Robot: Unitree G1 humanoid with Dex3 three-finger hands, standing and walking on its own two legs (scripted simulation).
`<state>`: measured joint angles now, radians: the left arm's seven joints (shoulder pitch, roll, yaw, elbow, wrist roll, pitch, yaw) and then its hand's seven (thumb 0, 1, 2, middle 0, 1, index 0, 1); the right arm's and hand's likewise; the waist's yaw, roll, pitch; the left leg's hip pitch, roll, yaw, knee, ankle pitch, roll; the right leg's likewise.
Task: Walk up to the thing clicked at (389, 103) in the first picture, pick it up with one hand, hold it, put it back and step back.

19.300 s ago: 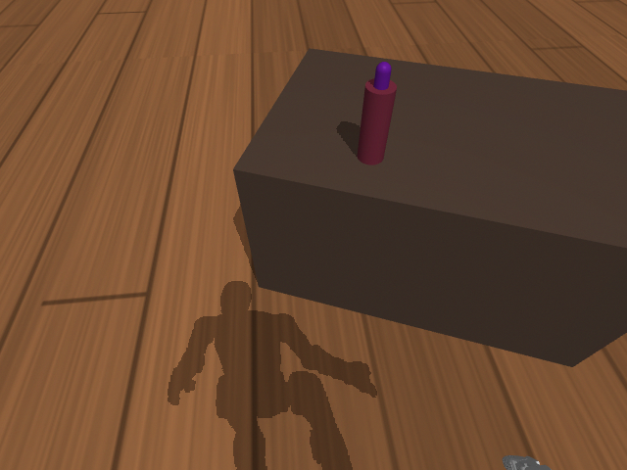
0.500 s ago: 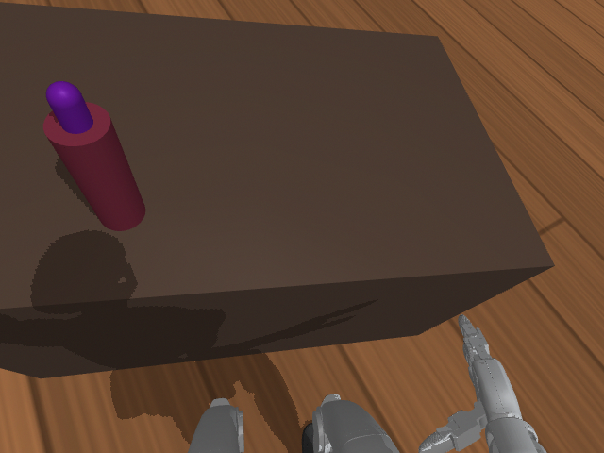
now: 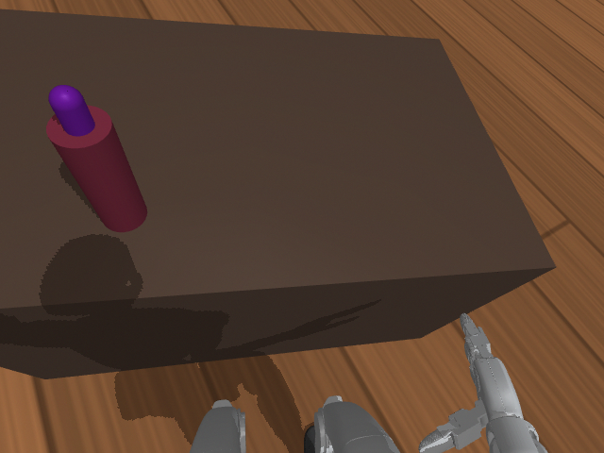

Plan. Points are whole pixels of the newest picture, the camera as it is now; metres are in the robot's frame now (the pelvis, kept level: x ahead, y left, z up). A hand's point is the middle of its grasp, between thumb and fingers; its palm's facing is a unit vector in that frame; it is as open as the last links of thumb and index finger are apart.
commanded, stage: go down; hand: left
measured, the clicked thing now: (99, 165) +0.49 +0.25 +0.02
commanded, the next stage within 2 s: approach in 0.54 s
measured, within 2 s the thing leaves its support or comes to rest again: neither
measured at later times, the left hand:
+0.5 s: hand out of the picture +0.38 +0.42 +0.13, palm faces +0.29 -0.96 +0.01, open 17.7 cm
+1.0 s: hand out of the picture +0.38 +0.40 +0.07, palm faces +0.27 -0.96 +0.05, open 17.7 cm
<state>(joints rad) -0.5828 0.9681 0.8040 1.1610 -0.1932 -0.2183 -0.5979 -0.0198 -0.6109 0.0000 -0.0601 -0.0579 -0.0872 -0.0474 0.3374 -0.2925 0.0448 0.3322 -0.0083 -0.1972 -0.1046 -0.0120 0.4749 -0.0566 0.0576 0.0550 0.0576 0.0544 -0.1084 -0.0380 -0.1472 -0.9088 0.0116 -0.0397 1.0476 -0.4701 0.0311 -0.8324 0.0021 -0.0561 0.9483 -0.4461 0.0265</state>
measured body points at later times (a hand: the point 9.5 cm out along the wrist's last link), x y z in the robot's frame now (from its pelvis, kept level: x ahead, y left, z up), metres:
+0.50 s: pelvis +0.01 +0.01 +0.01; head +0.09 +0.05 +0.45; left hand +0.36 +0.47 +0.13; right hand +0.16 -0.26 -0.02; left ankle +0.01 +0.09 -0.67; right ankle +0.00 -0.14 -0.67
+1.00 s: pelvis -0.01 +0.00 -0.01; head +0.11 +0.05 +0.42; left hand +0.36 +0.45 +0.07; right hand +0.16 -0.24 -0.04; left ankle +0.01 +0.09 -0.67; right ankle +0.00 -0.14 -0.67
